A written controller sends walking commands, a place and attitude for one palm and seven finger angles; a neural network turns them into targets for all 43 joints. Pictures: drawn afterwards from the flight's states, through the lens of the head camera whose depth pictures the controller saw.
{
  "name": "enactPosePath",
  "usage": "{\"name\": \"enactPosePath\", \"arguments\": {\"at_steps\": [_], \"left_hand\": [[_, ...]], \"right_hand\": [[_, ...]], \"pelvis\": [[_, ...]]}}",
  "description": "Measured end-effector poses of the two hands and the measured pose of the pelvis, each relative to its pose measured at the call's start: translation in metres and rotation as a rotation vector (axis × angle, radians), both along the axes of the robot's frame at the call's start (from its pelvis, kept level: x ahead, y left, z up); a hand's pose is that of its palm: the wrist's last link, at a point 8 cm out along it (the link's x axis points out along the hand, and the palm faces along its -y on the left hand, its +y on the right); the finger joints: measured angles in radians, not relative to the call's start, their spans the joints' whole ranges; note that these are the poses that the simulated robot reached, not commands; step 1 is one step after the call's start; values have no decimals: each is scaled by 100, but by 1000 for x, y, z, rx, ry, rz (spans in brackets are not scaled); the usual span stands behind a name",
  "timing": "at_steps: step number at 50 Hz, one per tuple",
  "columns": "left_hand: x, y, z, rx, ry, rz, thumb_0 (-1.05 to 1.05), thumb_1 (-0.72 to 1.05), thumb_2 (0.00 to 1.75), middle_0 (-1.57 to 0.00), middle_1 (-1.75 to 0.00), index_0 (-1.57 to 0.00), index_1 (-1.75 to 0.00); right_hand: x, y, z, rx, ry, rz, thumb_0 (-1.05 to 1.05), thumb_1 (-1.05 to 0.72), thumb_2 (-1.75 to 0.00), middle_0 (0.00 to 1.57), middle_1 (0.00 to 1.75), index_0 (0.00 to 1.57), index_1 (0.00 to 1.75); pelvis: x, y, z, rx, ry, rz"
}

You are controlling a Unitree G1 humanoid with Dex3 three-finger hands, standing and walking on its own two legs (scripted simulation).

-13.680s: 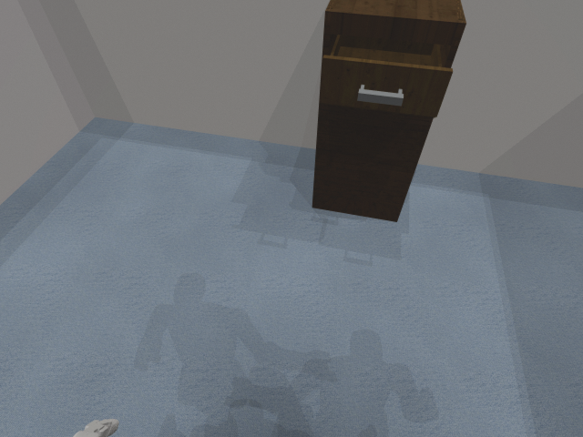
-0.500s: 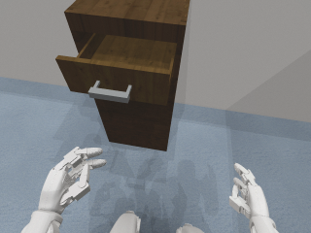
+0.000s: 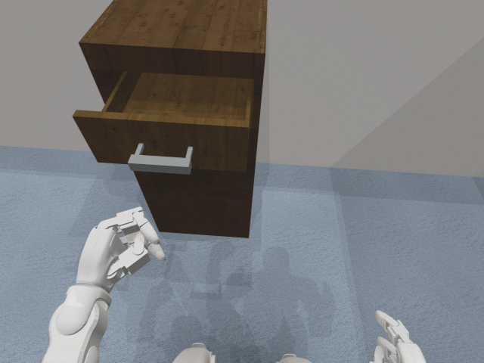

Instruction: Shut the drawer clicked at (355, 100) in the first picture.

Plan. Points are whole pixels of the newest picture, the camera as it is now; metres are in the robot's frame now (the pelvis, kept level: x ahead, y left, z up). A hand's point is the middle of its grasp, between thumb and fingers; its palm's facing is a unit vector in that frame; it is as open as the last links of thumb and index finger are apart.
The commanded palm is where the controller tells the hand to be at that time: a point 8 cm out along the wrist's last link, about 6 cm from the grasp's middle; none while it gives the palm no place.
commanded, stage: raise the hand and make a fist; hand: left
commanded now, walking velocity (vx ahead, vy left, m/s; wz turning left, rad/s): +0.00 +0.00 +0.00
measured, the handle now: (163, 156) +0.51 +0.18 +0.01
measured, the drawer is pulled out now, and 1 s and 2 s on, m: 0.16 0.16 0.16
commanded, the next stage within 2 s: bring the fist close to the handle in 0.86 s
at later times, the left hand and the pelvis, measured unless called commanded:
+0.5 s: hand (135, 211) +0.32 +0.17 +0.10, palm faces -0.07 -1.00 -0.02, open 3.2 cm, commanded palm +0.29 +0.22 +0.11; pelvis +0.02 +0.00 +0.02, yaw +1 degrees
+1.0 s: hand (143, 212) +0.31 +0.16 +0.11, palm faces -0.07 -1.00 -0.02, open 3.3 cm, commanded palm +0.30 +0.21 +0.10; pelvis +0.02 -0.02 +0.02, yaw +0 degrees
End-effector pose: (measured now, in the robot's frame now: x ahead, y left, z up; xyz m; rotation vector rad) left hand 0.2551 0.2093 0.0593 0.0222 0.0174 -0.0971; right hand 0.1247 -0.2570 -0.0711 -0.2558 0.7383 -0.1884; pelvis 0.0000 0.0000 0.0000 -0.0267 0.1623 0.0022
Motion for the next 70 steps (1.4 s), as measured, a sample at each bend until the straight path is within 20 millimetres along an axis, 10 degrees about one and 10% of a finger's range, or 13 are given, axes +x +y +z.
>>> {"name": "enactPosePath", "arguments": {"at_steps": [20,50,70], "left_hand": [[36,12,39,1,-19,25,2,90,90,-138,-158,-138,-158],[42,1,48,-1,-25,22,2,89,90,-141,-160,-140,-160],[82,-5,7,-6,-12,10,2,90,90,-140,-160,-140,-160]], "right_hand": [[60,40,19,96,-71,113,2,-90,-89,21,30,20,30],[39,5,16,74,-21,48,2,-91,-89,20,30,20,30],[1,-8,-13,39,108,14,1,-91,-89,20,30,20,30]], "pelvis": [[18,-1,18,4,-50,10],[16,-16,25,20,-75,4],[2,-17,5,17,5,-2]]}}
